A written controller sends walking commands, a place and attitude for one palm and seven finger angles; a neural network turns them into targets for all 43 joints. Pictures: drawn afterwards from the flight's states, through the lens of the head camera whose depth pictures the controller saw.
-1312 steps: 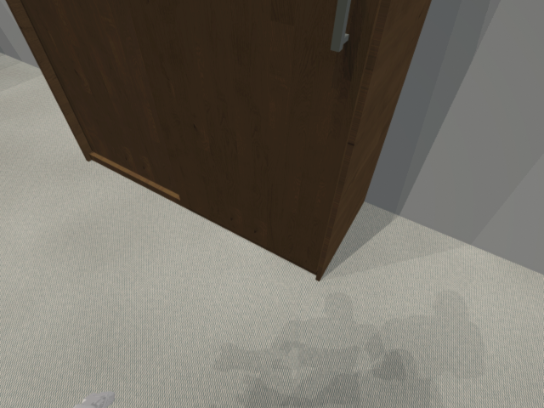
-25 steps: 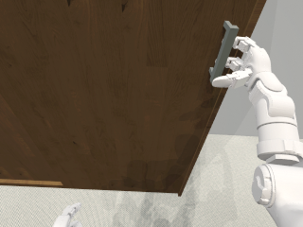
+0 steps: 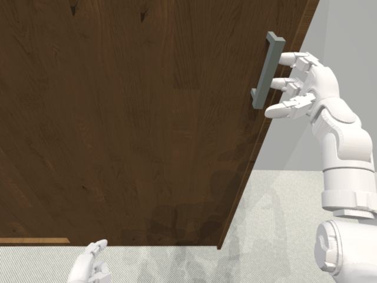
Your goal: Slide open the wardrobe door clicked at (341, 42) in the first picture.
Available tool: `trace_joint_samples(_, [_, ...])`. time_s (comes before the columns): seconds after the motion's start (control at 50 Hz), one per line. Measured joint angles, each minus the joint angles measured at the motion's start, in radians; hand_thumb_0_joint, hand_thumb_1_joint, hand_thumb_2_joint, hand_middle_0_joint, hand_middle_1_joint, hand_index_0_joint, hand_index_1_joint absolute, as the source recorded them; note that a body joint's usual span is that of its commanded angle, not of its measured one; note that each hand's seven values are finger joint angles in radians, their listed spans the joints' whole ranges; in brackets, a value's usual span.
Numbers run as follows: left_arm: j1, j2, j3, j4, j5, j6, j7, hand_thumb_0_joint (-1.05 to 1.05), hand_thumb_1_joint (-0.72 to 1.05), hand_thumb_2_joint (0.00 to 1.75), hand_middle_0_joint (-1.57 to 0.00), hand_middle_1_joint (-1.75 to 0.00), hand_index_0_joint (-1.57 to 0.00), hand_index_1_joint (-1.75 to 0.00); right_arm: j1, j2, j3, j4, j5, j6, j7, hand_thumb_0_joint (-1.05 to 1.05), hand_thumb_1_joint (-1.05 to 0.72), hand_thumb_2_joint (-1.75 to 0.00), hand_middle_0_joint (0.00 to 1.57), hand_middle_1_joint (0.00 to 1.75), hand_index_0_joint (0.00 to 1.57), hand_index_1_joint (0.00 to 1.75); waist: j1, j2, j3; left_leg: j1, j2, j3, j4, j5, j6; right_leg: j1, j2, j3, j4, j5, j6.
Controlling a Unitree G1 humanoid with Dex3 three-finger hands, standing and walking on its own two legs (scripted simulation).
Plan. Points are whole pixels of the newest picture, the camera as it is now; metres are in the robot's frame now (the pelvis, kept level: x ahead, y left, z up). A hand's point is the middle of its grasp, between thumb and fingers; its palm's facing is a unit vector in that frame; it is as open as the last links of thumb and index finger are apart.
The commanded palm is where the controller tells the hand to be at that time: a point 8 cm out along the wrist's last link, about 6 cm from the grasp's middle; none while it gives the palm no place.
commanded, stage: move the hooked fingers beside the handle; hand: right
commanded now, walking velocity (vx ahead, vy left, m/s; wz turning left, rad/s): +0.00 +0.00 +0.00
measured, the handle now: (264, 71) +0.47 -0.12 +0.26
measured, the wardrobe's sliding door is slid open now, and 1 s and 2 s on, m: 0.00 0.00 0.00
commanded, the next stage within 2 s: feel for the door with the fingertips in 1.90 s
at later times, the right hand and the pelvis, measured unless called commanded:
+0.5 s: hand (292, 87) +0.40 -0.16 +0.27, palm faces -0.04 +1.00 -0.02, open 14.0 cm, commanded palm +0.38 -0.21 +0.27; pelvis -0.01 +0.00 +0.00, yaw +0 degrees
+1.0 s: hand (296, 88) +0.39 -0.16 +0.27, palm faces -0.07 +1.00 -0.03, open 14.0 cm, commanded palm +0.37 -0.22 +0.26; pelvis -0.01 -0.01 +0.00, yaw +0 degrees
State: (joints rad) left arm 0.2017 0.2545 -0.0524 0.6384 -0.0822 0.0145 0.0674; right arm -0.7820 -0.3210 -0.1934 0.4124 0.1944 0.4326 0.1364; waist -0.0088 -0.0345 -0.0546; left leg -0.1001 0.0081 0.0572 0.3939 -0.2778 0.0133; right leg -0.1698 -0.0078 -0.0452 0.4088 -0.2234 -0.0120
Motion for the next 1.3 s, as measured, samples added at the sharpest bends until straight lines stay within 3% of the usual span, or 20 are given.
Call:
trace_joint_samples(0.26, [-0.008,0.001,-0.006,0.002,-0.002,0.008,0.004,0.01,0.91,0.9,-0.2,-0.3,-0.2,-0.3,-0.018,-0.028,-0.019,0.051,0.009,0.008,0.025,-0.02,0.51,-0.3,0.3,1.2,0.3,1.2,0.006,-0.002,-0.009,-0.003,-0.004,0.007,0.001,0.004,0.005,-0.004,-0.003,0.008,-0.002,0.008,0.004])
trace_joint_samples(0.44, [0.015,0.007,-0.003,0.012,-0.002,-0.002,0.011,0.01,0.91,0.9,-0.2,-0.3,-0.2,-0.3,-0.017,-0.04,-0.029,0.059,0.014,-0.043,0.044,-0.02,0.5,-0.3,0.3,1.2,0.3,1.2,0.011,-0.001,0.001,-0.005,-0.005,0.008,-0.002,0.011,0.005,-0.007,-0.005,0.009,-0.002,0.014,0.004])
trace_joint_samples(0.74, [0.027,0.009,-0.002,0.013,-0.005,-0.01,0.011,0.01,0.91,0.9,-0.2,-0.3,-0.2,-0.3,0.003,-0.059,-0.055,0.073,0.017,-0.043,0.055,-0.02,0.5,-0.3,0.3,1.2,0.3,1.2,0.017,-0.004,-0.006,-0.01,-0.005,-0.002,-0.005,0.02,0.001,-0.009,-0.004,-0.001,-0.004,0.018,-0.001])
trace_joint_samples(0.84, [0.025,0.009,-0.001,0.008,-0.007,-0.022,0.014,0.01,0.91,0.9,-0.2,-0.3,-0.2,-0.3,-0.009,-0.072,-0.039,0.072,0.003,-0.054,0.05,-0.02,0.51,-0.3,0.3,1.2,0.3,1.2,0.014,0.0,0.003,-0.012,-0.005,0.002,-0.007,0.023,0.0,-0.016,-0.004,0.003,0.002,0.019,-0.001])
trace_joint_samples(1.06, [0.013,0.007,-0.004,0.01,-0.004,-0.022,0.007,0.01,0.91,0.9,-0.2,-0.3,-0.2,-0.3,-0.014,-0.039,-0.031,0.06,0.021,-0.039,0.06,-0.02,0.51,-0.3,0.3,1.2,0.3,1.2,0.011,-0.008,-0.012,-0.017,0.003,-0.003,-0.004,0.02,-0.006,-0.016,0.004,-0.002,-0.004,0.018,-0.007])
trace_joint_samples(1.18, [0.013,-0.004,-0.011,-0.001,-0.003,-0.013,0.009,0.01,0.91,0.9,-0.21,-0.3,-0.2,-0.3,-0.006,-0.073,-0.061,0.096,0.0,-0.037,0.044,-0.02,0.5,-0.3,0.3,1.2,0.31,1.2,0.019,0.0,-0.01,-0.017,-0.001,-0.007,-0.007,0.02,-0.004,-0.014,0.0,-0.005,-0.006,0.017,-0.005])
trace_joint_samples(1.3, [0.03,0.009,-0.002,0.005,-0.006,-0.024,0.014,0.01,0.91,0.9,-0.21,-0.3,-0.2,-0.3,0.0,-0.078,-0.039,0.039,0.003,-0.068,0.064,-0.02,0.5,-0.3,0.29,1.2,0.3,1.2,0.005,0.003,0.006,-0.01,-0.002,0.002,-0.011,0.018,-0.002,-0.017,0.0,0.004,0.002,0.012,-0.003])
